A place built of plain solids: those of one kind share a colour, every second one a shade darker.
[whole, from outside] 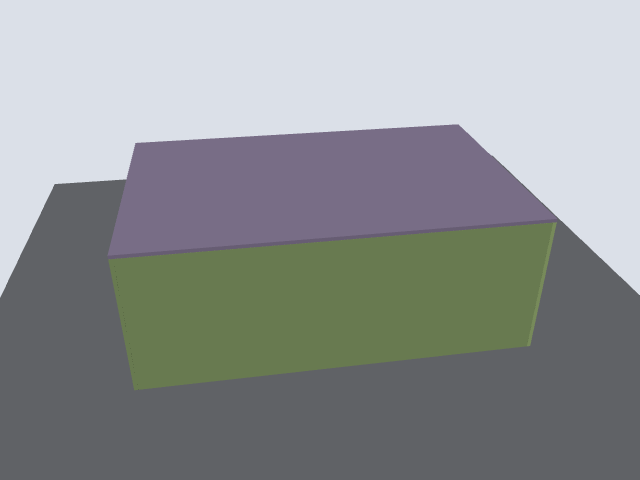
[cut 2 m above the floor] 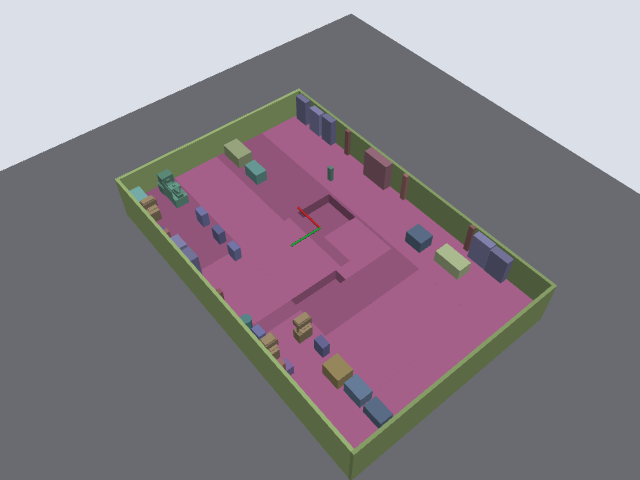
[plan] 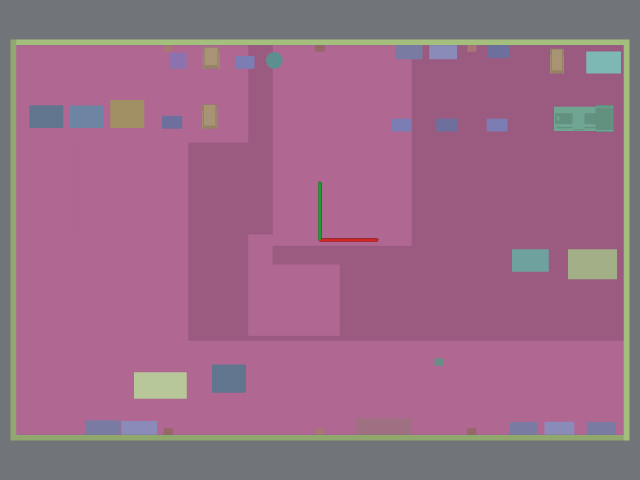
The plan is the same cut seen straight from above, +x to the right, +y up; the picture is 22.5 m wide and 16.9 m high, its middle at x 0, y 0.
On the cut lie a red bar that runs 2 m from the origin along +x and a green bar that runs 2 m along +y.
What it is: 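A machine and fitters' shop under lamps; one hall, a truck gangway, bays of machines, benches and stores, erecting floors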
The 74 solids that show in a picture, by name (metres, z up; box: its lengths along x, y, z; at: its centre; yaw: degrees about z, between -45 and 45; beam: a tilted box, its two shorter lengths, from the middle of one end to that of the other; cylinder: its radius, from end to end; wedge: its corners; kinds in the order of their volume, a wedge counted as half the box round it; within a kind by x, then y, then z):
{
 "floor_1": {"box": [2.07, 13.72, 1.24], "at": [-9.66, 0.0, 0.57]},
 "floor_2": {"box": [4.01, 3.37, 1.24], "at": [-6.63, -1.87, 0.57]},
 "floor_3": {"box": [3.99, 7.06, 1.24], "at": [-6.63, 3.33, 0.57]},
 "floor_4": {"box": [2.11, 13.72, 1.24], "at": [-3.58, 0.0, 0.57]},
 "floor_5": {"box": [0.86, 7.06, 1.24], "at": [-2.1, -3.33, 0.57]},
 "floor_6": {"box": [0.88, 3.25, 0.42], "at": [-2.1, 1.82, 0.16]},
 "floor_7": {"box": [0.86, 3.43, 1.24], "at": [-2.1, 5.15, 0.57]},
 "floor_8": {"box": [5.33, 2.5, 1.24], "at": [-1.97, -2.12, 0.57]},
 "floor_9": {"box": [2.36, 13.72, 1.24], "at": [-0.49, 0.0, 0.57]},
 "floor_10": {"box": [21.39, 3.31, 1.24], "at": [0.0, -5.2, 0.57]},
 "floor_11": {"box": [21.39, 0.4, 1.24], "at": [0.0, 0.0, 0.57]},
 "floor_12": {"box": [21.39, 3.43, 1.24], "at": [0.0, 5.15, 0.57]},
 "floor_13": {"box": [2.56, 2.52, 0.48], "at": [1.96, -2.12, 0.19]},
 "floor_14": {"box": [2.54, 7.73, 1.24], "at": [1.96, 3.0, 0.57]},
 "floor_15": {"box": [15.33, 0.18, 1.24], "at": [3.03, -3.46, 0.57]},
 "floor_16": {"box": [15.33, 0.67, 1.24], "at": [3.03, -0.53, 0.57]},
 "floor_17": {"box": [12.36, 3.23, 1.24], "at": [4.51, 1.82, 0.57]},
 "floor_18": {"box": [7.47, 2.5, 1.24], "at": [6.96, -2.12, 0.57]},
 "floor_19": {"box": [7.47, 13.72, 1.24], "at": [6.96, 0.0, 0.57]},
 "wall_1": {"box": [0.2, 14.12, 8.0], "at": [-10.8, 0.0, 3.95]},
 "wall_2": {"box": [21.39, 0.2, 8.0], "at": [0.0, -6.96, 3.95]},
 "wall_3": {"box": [21.39, 0.2, 8.0], "at": [0.0, 6.96, 3.95]},
 "wall_4": {"box": [0.2, 14.12, 8.0], "at": [10.8, 0.0, 3.95]},
 "roof_1": {"box": [21.79, 14.12, 0.2], "at": [0.0, 0.0, 8.05]},
 "cabinet_1": {"box": [1.24, 0.51, 1.8], "at": [-7.64, -6.6, 2.09]},
 "cabinet_2": {"box": [1.25, 0.49, 1.89], "at": [-6.37, -6.62, 2.13]},
 "cabinet_3": {"box": [0.96, 0.5, 1.96], "at": [3.13, 6.61, 2.17]},
 "cabinet_4": {"box": [0.98, 0.5, 1.91], "at": [4.34, 6.61, 2.14]},
 "cabinet_5": {"box": [0.97, 0.46, 1.97], "at": [7.15, -6.63, 2.17]},
 "cabinet_6": {"box": [1.05, 0.47, 1.83], "at": [8.43, -6.63, 2.1]},
 "cabinet_7": {"box": [1.03, 0.45, 1.94], "at": [9.91, -6.63, 2.16]},
 "pier_1": {"box": [0.33, 0.23, 6.77], "at": [-5.35, -6.74, 4.57]},
 "pier_2": {"box": [0.33, 0.23, 6.77], "at": [-5.35, 6.75, 4.57]},
 "pier_3": {"box": [0.33, 0.23, 6.77], "at": [0.0, -6.74, 4.57]},
 "pier_4": {"box": [0.33, 0.23, 6.77], "at": [0.0, 6.75, 4.57]},
 "pier_5": {"box": [0.33, 0.23, 6.77], "at": [5.35, -6.74, 4.57]},
 "pier_6": {"box": [0.33, 0.23, 6.77], "at": [5.35, 6.75, 4.57]},
 "plate_1": {"box": [1.86, 0.94, 0.83], "at": [-5.62, -5.12, 1.6]},
 "plate_2": {"box": [1.73, 1.06, 0.87], "at": [9.6, -0.86, 1.62]},
 "shelving_1": {"box": [1.94, 0.59, 2.34], "at": [2.25, -6.57, 2.35]},
 "pallet_1": {"box": [1.2, 0.8, 0.67], "at": [-9.64, 4.34, 1.52]},
 "pallet_2": {"box": [1.2, 0.8, 0.83], "at": [-8.21, 4.34, 1.6]},
 "pallet_3": {"box": [1.2, 1.0, 0.85], "at": [-3.2, -4.88, 1.61]},
 "trolley_1": {"box": [0.71, 0.46, 0.93], "at": [-5.21, 4.14, 1.65]},
 "trolley_2": {"box": [0.69, 0.45, 0.96], "at": [-2.64, 6.25, 1.67]},
 "trolley_3": {"box": [0.71, 0.45, 0.93], "at": [2.85, 4.05, 1.65]},
 "trolley_4": {"box": [0.74, 0.45, 0.94], "at": [4.46, 4.05, 1.66]},
 "trolley_5": {"box": [0.73, 0.45, 1.01], "at": [6.23, 4.05, 1.69]},
 "trolley_6": {"box": [0.77, 0.46, 1.0], "at": [6.28, 6.63, 1.68]},
 "lathe_1": {"box": [0.36, 0.27, 0.27], "at": [8.62, 4.28, 2.22]},
 "lathe_2": {"box": [1.48, 0.86, 0.67], "at": [8.98, 4.27, 1.52]},
 "lathe_3": {"box": [1.45, 0.38, 0.23], "at": [8.99, 4.28, 1.97]},
 "lathe_4": {"box": [0.42, 0.65, 0.14], "at": [9.1, 4.22, 2.12]},
 "lathe_5": {"box": [1.13, 0.03, 0.51], "at": [9.1, 4.68, 2.11]},
 "lathe_6": {"box": [0.62, 0.79, 0.69], "at": [10.03, 4.26, 2.2]},
 "lathe_7": {"box": [0.62, 0.86, 0.05], "at": [10.03, 4.27, 1.83]},
 "lathe_8": {"box": [0.62, 0.96, 0.62], "at": [10.03, 4.28, 1.5]},
 "swarfbin_1": {"box": [1.3, 0.79, 0.83], "at": [7.41, -0.72, 1.6]},
 "swarfbin_2": {"box": [1.23, 0.78, 0.88], "at": [9.99, 6.25, 1.63]},
 "drill_1": {"box": [0.54, 0.66, 0.06], "at": [-3.88, 4.24, 1.96]},
 "drill_2": {"box": [0.54, 0.86, 0.74], "at": [-3.88, 4.34, 1.56]},
 "drill_3": {"box": [0.5, 0.84, 0.34], "at": [-3.88, 4.35, 2.67]},
 "drill_4": {"box": [0.4, 0.72, 0.1], "at": [-3.88, 4.39, 2.89]},
 "drill_5": {"box": [0.59, 0.76, 0.74], "at": [-3.84, 6.41, 1.56]},
 "drill_6": {"box": [0.55, 0.74, 0.34], "at": [-3.84, 6.42, 2.79]},
 "drill_7": {"box": [0.45, 0.62, 0.1], "at": [-3.84, 6.46, 3.01]},
 "drill_8": {"box": [0.5, 0.67, 0.06], "at": [8.35, 6.2, 1.96]},
 "drill_9": {"box": [0.5, 0.87, 0.74], "at": [8.35, 6.29, 1.56]},
 "drill_10": {"box": [0.46, 0.85, 0.34], "at": [8.35, 6.3, 2.73]},
 "drill_11": {"box": [0.36, 0.73, 0.1], "at": [8.35, 6.34, 2.95]},
 "stillage_1": {"box": [1.2, 0.99, 0.89], "at": [-6.79, 4.44, 1.63]},
 "binsmall_1": {"box": [0.6, 0.57, 0.72], "at": [-5.0, 6.31, 1.54]},
 "drum_1": {"cylinder": 0.29, "from": [-1.61, 6.32, 1.19], "to": [-1.61, 6.32, 2.07]},
 "pendant_1": {"box": [0.3, 0.26, 1.06], "at": [4.18, -4.3, 1.72]}
}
